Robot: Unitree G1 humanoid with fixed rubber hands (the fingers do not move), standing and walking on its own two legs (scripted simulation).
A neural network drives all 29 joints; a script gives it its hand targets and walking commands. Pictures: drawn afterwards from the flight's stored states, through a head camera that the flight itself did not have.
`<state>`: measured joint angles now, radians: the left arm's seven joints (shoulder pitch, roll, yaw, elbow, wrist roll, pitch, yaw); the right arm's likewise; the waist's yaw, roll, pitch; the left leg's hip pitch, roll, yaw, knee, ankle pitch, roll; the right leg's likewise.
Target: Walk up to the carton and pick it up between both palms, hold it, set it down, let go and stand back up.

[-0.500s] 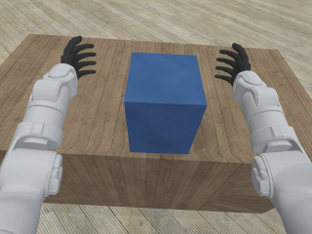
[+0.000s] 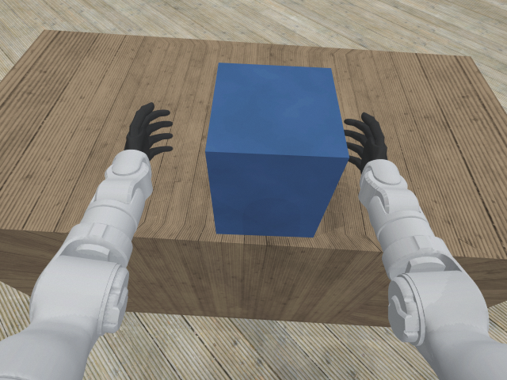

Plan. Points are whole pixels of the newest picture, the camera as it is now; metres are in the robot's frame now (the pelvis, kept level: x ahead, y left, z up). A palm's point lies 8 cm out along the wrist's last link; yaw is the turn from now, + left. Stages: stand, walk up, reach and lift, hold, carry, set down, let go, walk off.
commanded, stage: reach and lift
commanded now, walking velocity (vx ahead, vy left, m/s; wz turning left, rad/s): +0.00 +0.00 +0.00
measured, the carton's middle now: (269, 156) +0.50 -0.03 +0.02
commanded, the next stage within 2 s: none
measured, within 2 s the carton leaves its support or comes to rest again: neither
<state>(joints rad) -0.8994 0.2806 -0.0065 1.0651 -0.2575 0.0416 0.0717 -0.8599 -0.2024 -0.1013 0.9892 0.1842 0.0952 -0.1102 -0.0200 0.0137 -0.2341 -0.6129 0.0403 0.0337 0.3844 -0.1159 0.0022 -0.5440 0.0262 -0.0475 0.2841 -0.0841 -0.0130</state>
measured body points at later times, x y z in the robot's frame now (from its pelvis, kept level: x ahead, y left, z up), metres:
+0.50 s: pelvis -0.01 +0.00 -0.01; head +0.08 +0.01 +0.43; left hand +0.46 +0.18 +0.05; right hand +0.45 -0.19 +0.06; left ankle +0.02 +0.11 -0.74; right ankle +0.01 -0.11 -0.74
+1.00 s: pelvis +0.02 -0.01 +0.01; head +0.10 +0.00 +0.45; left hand +0.47 +0.13 +0.06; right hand +0.45 -0.16 +0.06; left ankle +0.02 +0.11 -0.74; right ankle +0.01 -0.11 -0.74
